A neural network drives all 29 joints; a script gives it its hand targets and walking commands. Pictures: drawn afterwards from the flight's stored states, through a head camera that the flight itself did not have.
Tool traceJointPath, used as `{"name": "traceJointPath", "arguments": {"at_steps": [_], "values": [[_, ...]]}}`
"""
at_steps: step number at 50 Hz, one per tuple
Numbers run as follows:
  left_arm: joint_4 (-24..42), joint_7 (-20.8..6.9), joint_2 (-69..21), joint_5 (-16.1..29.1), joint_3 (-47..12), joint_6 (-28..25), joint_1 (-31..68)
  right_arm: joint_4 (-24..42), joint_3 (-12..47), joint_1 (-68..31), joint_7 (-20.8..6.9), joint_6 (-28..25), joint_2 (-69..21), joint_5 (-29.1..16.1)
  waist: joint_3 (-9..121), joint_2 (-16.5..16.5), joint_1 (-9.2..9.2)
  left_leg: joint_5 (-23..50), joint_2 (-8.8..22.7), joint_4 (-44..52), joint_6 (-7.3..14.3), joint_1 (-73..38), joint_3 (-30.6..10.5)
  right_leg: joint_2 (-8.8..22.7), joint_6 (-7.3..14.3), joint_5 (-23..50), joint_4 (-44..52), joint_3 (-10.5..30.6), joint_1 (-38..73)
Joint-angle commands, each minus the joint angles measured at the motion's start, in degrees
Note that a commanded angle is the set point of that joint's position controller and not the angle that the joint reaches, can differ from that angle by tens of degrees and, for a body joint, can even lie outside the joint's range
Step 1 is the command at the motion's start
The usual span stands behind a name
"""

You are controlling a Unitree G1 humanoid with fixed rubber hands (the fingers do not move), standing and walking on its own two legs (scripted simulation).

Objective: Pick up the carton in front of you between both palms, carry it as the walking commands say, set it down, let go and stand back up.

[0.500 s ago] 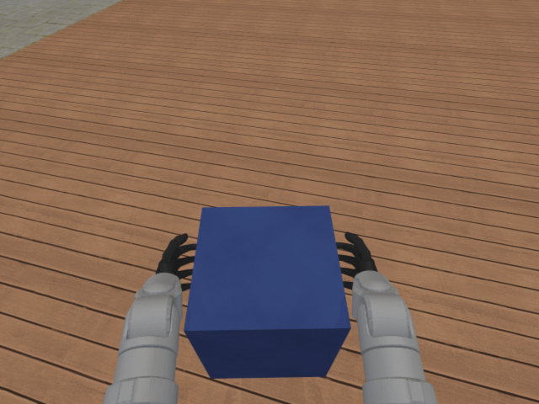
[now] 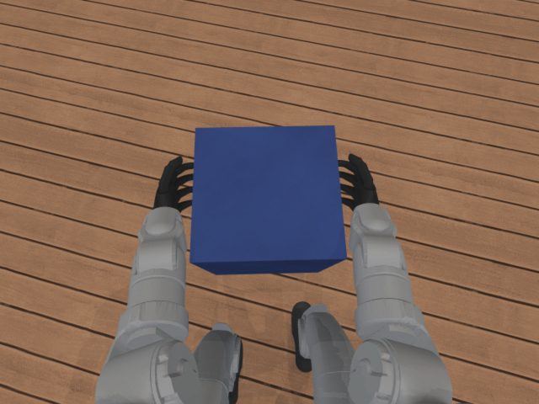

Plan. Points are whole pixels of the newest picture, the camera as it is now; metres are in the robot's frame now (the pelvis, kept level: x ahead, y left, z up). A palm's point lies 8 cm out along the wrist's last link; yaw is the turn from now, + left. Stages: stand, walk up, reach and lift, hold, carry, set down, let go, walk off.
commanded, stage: set down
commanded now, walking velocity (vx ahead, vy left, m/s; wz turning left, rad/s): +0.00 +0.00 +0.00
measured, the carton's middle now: (266, 211) +0.39 +0.00 -0.14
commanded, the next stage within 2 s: none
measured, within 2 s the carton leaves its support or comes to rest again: rests again in 1.70 s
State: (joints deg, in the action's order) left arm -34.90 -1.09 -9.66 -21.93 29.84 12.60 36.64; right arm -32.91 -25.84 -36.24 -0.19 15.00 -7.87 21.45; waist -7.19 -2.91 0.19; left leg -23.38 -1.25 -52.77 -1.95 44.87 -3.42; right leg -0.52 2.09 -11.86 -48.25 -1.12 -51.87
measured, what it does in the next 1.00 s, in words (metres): lowers itself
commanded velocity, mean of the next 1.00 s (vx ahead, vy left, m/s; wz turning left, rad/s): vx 0.00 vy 0.00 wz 0.00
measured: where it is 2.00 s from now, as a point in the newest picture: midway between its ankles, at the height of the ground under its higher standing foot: (267, 366)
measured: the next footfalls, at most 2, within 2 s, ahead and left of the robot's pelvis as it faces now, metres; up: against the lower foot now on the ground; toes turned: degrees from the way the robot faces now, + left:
none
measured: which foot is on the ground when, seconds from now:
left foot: down 0.00-1.00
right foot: down 0.00-1.00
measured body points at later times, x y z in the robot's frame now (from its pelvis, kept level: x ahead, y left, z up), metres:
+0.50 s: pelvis -0.01 +0.03 -0.13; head +0.24 -0.01 +0.24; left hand +0.45 +0.14 -0.22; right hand +0.45 -0.17 -0.23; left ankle +0.02 +0.14 -0.68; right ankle +0.11 -0.10 -0.68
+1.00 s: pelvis -0.04 +0.01 -0.25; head +0.29 -0.04 +0.05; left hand +0.49 +0.12 -0.38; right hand +0.49 -0.18 -0.39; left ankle +0.02 +0.14 -0.68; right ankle +0.11 -0.10 -0.68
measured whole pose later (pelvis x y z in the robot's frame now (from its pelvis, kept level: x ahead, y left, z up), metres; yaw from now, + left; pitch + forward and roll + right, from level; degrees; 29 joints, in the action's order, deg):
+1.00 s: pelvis -0.04 +0.01 -0.25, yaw +5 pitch +45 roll +6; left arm -40.1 7.7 -0.6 -7.1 27.2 15.0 66.7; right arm -42.9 -21.0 -69.6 1.3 18.2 8.7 11.4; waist -1.4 -4.1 2.6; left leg -37.4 -5.5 -107.8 -2.9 116.3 0.1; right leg 1.0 1.4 -21.5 -102.1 2.5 -126.2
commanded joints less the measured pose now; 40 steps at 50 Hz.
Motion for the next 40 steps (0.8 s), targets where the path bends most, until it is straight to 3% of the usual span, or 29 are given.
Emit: {"name": "traceJointPath", "arguments": {"at_steps": [1,5,8,12,17,21,27,40], "values": [[-0.9,-8.8,-43.3,10.1,-30.4,-6.9,29.0,-1.9,30.3,-28.9,-7.7,-6.7,-45.0,-8.4,49.3,3.2,-0.33,8.9,-7.8,2.0,1.3,21.2,1.4,-4.4,-1.5,21.9,-7.6,7.9,42.0],[5.9,-6.1,-45.5,16.7,-40.6,-8.3,33.1,4.1,38.3,-32.1,-7.4,-8.1,-43.9,-12.6,70.0,4.1,1.88,15.2,-9.1,-4.6,-0.2,23.2,1.6,-5.4,-1.3,29.8,-15.9,6.4,39.9],[7.8,-4.1,-46.2,18.7,-43.1,-7.2,34.3,4.6,39.1,-32.0,-7.8,-7.2,-41.7,-13.7,72.7,3.8,3.19,15.1,-9.3,-8.1,-0.9,23.8,1.2,-6.4,-1.6,25.1,-19.3,4.2,29.9],[4.6,-3.6,-49.3,17.1,-40.8,-4.0,36.1,0.4,36.0,-33.9,-10.2,-4.5,-40.9,-13.0,65.5,1.8,3.54,7.5,-9.1,-10.8,-1.1,26.7,1.0,-7.0,-1.6,12.6,-21.6,1.9,12.9],[-0.3,-3.9,-50.1,14.5,-34.7,-0.8,39.4,-5.0,30.3,-37.4,-13.4,-1.3,-40.9,-11.1,59.6,2.0,3.5,2.8,-9.5,-13.9,-0.9,32.6,1.1,-7.1,-1.4,6.2,-25.1,0.7,0.6],[-1.8,-3.7,-49.0,14.0,-32.2,-0.4,42.8,-7.2,27.8,-40.3,-14.2,-0.6,-40.6,-10.7,60.8,2.7,3.27,4.0,-10.1,-17.8,-0.8,36.7,1.8,-7.0,-1.7,6.8,-28.4,0.5,-4.5],[-0.7,-2.9,-46.6,15.9,-32.8,-1.3,48.9,-7.0,28.4,-45.5,-13.2,-1.1,-39.1,-12.4,67.9,3.9,3.97,6.0,-11.1,-25.0,-1.1,42.0,3.4,-6.9,-2.6,10.1,-34.2,0.3,-7.8],[-0.2,-3.6,-42.2,20.0,-34.1,0.0,61.3,-6.3,31.1,-56.6,-10.3,0.8,-37.1,-16.1,75.4,5.4,4.47,0.5,-12.0,-37.7,-1.0,58.0,6.9,-6.3,-3.2,10.5,-44.7,1.0,-7.5]]}}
